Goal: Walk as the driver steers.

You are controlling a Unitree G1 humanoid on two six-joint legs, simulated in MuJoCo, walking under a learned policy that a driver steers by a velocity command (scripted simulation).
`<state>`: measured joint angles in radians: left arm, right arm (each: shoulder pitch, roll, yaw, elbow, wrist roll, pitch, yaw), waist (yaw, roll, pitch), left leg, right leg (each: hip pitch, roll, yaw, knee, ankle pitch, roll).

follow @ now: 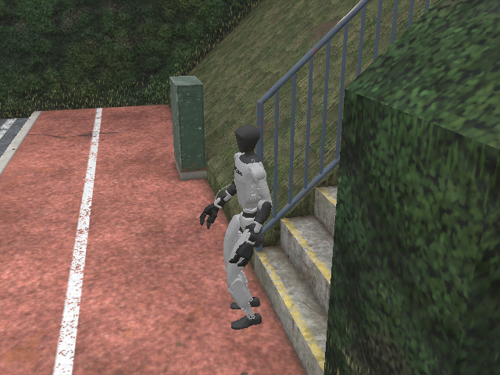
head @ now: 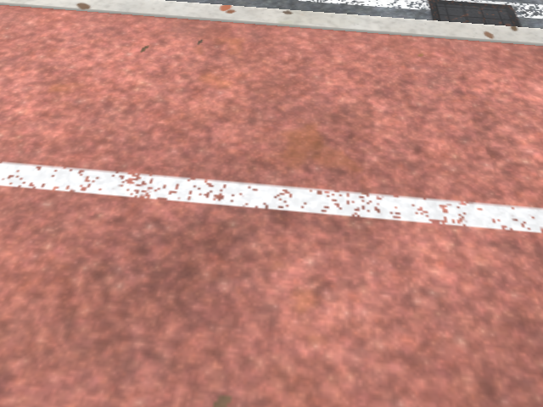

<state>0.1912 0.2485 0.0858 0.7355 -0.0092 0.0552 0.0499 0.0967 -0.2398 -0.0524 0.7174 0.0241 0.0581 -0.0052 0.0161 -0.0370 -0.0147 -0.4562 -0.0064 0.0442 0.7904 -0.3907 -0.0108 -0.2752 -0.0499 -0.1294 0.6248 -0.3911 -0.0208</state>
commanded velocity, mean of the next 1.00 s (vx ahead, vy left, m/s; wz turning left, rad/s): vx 0.37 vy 0.00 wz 0.35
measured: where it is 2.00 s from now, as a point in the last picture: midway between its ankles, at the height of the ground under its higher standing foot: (192, 250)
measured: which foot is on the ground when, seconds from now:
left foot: up 0.00-0.04, down 0.06-0.56, up 0.58-1.00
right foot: down 0.00-0.06, up 0.08-0.52, down 0.54-1.00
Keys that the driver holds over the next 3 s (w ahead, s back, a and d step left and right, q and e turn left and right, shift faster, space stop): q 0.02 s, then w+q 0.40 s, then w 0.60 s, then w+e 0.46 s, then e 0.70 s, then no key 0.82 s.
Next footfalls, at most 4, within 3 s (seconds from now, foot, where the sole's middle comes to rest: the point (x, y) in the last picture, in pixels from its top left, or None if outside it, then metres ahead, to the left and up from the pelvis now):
0.06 left None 0.06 0.10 -0.76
0.54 right None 0.39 -0.04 -0.76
1.02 left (156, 372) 0.57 0.30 -0.76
1.56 right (228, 255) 0.92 0.15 -0.76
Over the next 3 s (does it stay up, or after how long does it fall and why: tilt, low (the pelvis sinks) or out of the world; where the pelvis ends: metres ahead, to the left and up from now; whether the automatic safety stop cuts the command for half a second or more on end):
stays up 0.89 0.24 0.01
